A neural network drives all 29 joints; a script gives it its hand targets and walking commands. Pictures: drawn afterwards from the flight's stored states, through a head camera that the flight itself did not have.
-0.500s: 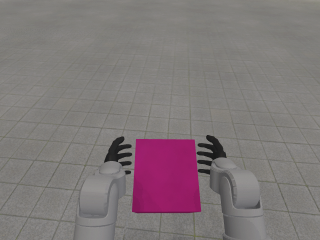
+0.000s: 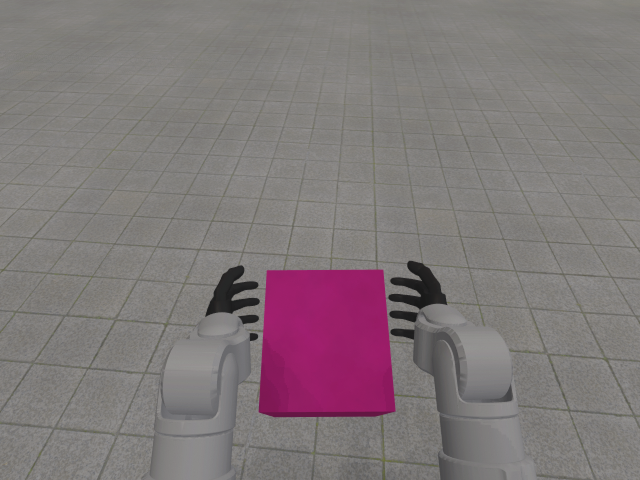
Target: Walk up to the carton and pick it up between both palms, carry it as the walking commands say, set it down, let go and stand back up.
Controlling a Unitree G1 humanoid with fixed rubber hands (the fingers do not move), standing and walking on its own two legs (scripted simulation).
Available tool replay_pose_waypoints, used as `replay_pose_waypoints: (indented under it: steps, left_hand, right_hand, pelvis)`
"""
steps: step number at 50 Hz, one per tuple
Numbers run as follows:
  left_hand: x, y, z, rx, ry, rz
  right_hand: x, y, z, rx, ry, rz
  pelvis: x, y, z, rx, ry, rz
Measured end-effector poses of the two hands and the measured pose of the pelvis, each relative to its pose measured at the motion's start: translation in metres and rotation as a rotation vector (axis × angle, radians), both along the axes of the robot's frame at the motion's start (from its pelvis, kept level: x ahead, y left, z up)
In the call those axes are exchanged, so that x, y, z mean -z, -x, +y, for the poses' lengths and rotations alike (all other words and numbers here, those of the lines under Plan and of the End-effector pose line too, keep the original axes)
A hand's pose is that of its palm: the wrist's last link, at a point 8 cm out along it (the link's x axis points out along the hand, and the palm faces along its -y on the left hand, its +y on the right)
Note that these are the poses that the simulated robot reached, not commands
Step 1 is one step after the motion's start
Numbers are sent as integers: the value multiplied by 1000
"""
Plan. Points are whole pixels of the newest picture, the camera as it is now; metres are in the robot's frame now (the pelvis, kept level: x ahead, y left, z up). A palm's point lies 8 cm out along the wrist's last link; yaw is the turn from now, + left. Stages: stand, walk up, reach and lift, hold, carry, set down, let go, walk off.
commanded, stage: carry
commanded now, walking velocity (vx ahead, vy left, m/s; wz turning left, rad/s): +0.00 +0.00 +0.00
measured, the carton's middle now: (325, 348) +0.32 +0.00 +0.00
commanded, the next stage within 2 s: hold in 0.96 s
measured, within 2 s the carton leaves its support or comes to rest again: neither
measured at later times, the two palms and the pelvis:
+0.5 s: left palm (229, 327) +0.30 +0.12 +0.08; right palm (428, 319) +0.31 -0.12 +0.09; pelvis +0.00 +0.00 +0.00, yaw +0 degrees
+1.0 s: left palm (239, 335) +0.31 +0.11 +0.06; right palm (431, 329) +0.31 -0.13 +0.06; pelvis +0.01 -0.01 +0.00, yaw -1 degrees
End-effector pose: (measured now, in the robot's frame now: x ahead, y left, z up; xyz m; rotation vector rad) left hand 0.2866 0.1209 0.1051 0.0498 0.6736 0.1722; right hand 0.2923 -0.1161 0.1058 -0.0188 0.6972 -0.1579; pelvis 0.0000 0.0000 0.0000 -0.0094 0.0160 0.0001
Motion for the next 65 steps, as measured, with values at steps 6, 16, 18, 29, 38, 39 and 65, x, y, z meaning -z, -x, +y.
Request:
replay_pose_waypoints:
  steps: [6,16,18,29,38,39,65]
  left_hand:
    - [5,-5,-2,0,-2,8]
    - [13,-11,-2,0,7,6]
    - [15,-12,-2,0,8,8]
    - [24,-16,-1,8,14,1]
    - [31,-18,-3,23,12,-3]
    - [32,-18,-3,25,12,-3]
    - [41,-32,2,61,12,-25]
  right_hand:
    - [4,-4,-2,0,-3,7]
    - [11,-11,-3,-8,-2,3]
    - [13,-12,-3,-10,0,5]
    - [21,-17,-3,-17,4,-2]
    - [29,-19,-6,-24,11,-6]
    - [30,-18,-6,-26,11,-7]
    - [36,-29,-5,-70,7,-32]
  pelvis:
    - [0,-2,-2,-1,-1,0]
    - [0,-4,-4,-3,-1,-1]
    - [0,-4,-4,-4,-1,-2]
    - [0,-5,-5,-6,-1,-4]
    - [-1,-7,-5,-4,-2,-4]
    - [-1,-8,-6,-4,-2,-4]
    - [-6,-20,-4,51,-11,-168]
